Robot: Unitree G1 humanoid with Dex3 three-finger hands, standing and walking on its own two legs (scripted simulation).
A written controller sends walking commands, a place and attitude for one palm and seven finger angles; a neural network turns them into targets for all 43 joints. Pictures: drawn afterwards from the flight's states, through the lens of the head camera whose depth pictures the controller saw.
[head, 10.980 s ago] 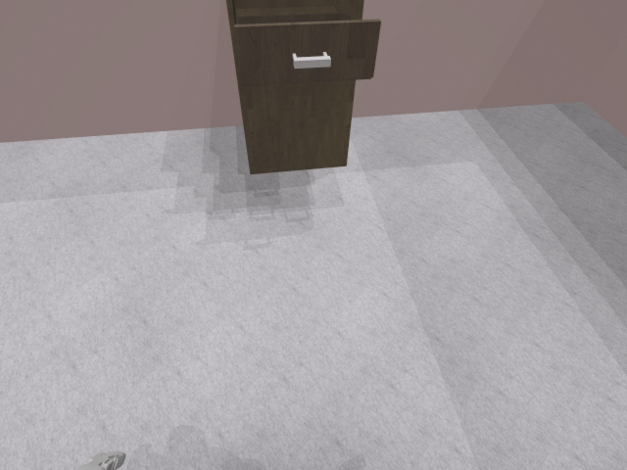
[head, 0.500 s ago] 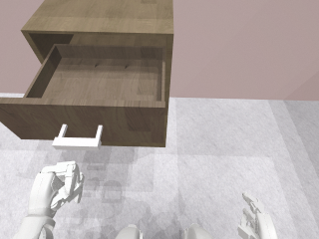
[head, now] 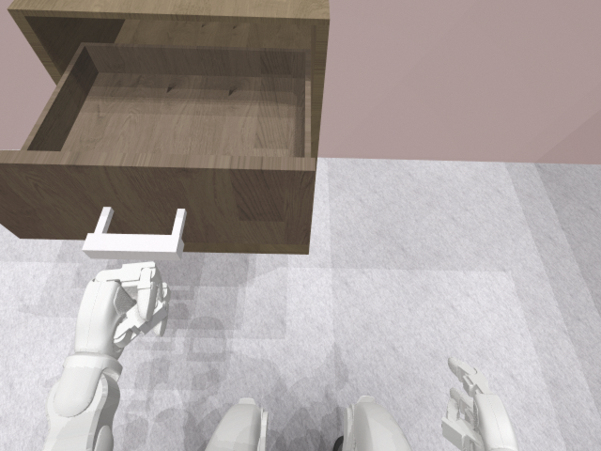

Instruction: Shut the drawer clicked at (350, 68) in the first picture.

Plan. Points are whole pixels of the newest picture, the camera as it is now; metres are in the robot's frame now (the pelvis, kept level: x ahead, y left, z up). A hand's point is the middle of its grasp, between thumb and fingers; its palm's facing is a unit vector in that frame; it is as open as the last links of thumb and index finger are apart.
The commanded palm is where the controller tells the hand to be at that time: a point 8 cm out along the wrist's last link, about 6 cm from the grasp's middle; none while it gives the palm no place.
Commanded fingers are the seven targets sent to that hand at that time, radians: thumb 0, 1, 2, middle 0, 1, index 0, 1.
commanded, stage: bring the fist close to the handle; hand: left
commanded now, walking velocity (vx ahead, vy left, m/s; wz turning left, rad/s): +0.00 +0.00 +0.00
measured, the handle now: (139, 231) +0.38 +0.23 +0.04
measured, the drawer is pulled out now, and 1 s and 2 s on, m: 0.30 0.29 0.15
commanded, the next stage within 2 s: push the drawer shut in 0.26 s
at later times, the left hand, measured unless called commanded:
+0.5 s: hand (161, 309) +0.28 +0.18 +0.04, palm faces +0.00 -1.00 -0.05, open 3.3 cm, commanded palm +0.27 +0.24 +0.04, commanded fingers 0.00 0.90 0.90 -1.40 -1.60 -1.40 -1.60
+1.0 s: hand (160, 282) +0.31 +0.19 +0.03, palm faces +0.01 -1.00 -0.06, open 2.7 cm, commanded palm +0.33 +0.24 +0.04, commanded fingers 0.00 0.90 0.90 -1.40 -1.60 -1.40 -1.60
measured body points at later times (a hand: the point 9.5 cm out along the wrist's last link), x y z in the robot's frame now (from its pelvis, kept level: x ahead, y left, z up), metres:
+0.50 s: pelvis +0.00 +0.00 +0.00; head +0.10 +0.01 +0.44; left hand +0.27 +0.23 +0.04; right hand +0.18 -0.24 -0.09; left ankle +0.00 +0.12 -0.64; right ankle +0.03 -0.12 -0.64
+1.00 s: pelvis -0.01 +0.00 +0.00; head +0.09 +0.01 +0.43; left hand +0.31 +0.25 +0.04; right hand +0.15 -0.25 -0.11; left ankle +0.00 +0.12 -0.64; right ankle +0.03 -0.12 -0.64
